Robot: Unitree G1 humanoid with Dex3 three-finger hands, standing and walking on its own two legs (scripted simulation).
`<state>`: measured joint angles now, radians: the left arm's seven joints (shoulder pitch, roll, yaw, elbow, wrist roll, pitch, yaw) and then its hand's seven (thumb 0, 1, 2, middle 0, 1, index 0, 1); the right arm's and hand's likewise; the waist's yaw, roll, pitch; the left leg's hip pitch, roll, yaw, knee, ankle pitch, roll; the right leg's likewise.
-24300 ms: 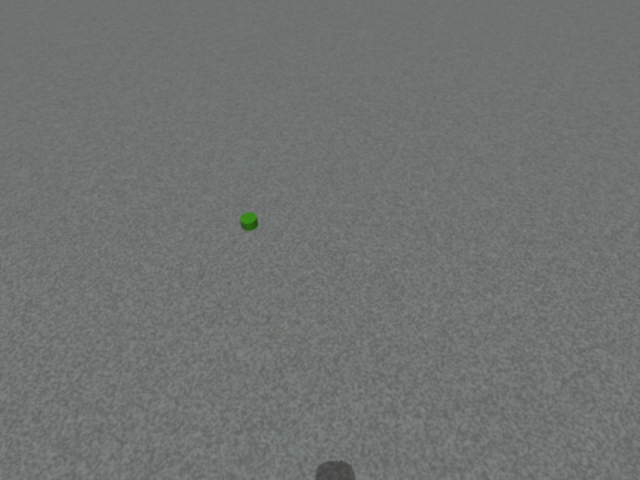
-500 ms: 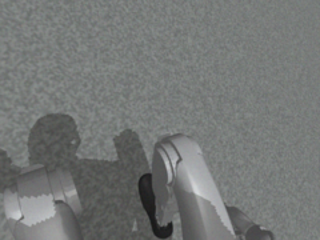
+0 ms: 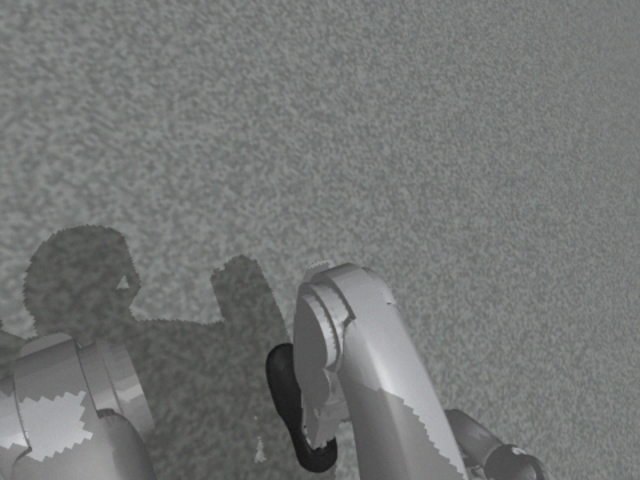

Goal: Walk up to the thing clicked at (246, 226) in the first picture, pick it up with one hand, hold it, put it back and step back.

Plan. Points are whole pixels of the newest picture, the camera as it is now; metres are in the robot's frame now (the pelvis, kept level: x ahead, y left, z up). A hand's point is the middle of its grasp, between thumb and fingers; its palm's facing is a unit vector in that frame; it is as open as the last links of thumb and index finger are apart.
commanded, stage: open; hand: left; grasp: from above
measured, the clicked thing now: out of the picture +0.40 +0.40 -0.26
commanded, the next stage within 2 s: withdraw in 1.08 s
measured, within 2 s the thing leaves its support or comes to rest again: neither
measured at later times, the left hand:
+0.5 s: hand out of the picture +0.39 +0.39 -0.23, palm faces -0.42 -0.18 -0.89, open 13.0 cm
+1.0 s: hand out of the picture +0.39 +0.39 -0.23, palm faces -0.41 -0.18 -0.89, open 14.1 cm
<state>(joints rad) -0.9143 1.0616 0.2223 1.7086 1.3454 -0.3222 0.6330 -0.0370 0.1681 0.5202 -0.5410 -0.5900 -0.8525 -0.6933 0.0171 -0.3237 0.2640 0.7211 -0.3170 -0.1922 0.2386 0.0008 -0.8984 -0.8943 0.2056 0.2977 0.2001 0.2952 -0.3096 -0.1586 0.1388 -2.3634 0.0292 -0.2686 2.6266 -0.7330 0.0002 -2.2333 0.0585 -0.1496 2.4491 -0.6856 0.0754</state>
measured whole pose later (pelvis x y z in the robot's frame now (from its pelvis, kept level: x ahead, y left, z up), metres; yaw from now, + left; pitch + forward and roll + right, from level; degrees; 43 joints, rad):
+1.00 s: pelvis +0.00 +0.00 +0.00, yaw -1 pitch +24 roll -15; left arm -0.92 1.09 0.21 1.71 1.33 -0.32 0.62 0.00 -0.49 0.97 -0.08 -1.00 -0.08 -1.00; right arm 0.02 -0.34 0.29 0.70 -0.31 -0.22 0.25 0.00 -0.88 -0.89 0.21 0.30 0.20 0.30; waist -0.31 -0.16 0.15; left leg -2.36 0.03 -0.28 2.62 -0.72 0.01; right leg -2.22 0.06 -0.16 2.43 -0.67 0.08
